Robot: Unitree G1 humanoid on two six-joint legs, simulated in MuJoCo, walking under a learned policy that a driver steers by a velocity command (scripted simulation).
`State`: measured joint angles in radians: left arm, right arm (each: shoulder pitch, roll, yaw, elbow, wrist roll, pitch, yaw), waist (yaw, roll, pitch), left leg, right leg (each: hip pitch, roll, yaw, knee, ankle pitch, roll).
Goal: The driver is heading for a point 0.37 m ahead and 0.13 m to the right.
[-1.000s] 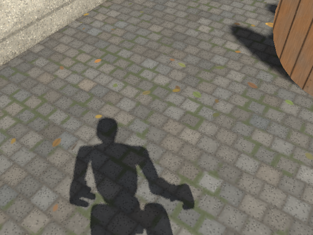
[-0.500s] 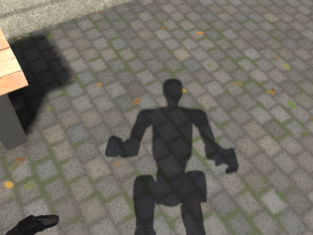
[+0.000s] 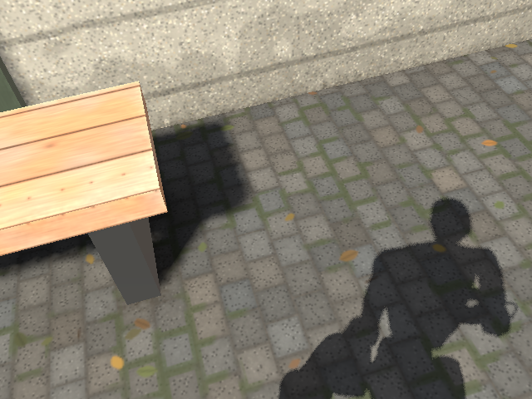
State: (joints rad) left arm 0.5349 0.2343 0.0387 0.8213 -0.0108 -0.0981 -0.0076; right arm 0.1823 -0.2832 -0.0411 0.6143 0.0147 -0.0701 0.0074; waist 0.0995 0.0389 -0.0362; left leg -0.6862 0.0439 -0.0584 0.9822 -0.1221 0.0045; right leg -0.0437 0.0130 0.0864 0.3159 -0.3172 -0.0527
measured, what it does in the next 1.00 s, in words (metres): walks ahead, turning right: left foot, then right foot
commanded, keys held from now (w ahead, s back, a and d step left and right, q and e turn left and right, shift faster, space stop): w+e+shift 0.28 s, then shift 0.72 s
